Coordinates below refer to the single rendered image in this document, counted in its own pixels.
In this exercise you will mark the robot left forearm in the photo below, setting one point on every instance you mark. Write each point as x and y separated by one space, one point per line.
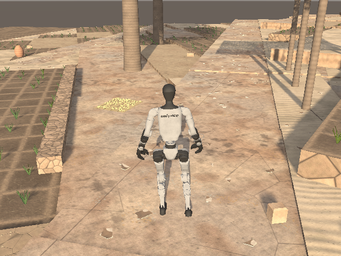
143 141

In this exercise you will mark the robot shin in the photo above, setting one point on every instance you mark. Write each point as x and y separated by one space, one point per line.
161 191
187 192

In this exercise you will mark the robot left shin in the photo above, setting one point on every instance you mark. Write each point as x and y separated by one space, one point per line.
161 191

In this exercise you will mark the robot left hand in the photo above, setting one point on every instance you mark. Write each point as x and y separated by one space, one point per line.
139 152

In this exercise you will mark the robot right forearm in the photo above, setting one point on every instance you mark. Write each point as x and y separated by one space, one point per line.
197 138

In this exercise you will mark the robot left upper arm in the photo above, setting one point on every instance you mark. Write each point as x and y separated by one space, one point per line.
149 122

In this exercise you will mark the robot right hand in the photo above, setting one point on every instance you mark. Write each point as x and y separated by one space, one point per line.
195 146

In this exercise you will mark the robot right shin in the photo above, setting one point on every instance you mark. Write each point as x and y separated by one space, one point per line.
187 192

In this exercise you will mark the robot right upper arm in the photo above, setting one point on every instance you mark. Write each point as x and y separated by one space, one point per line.
189 120

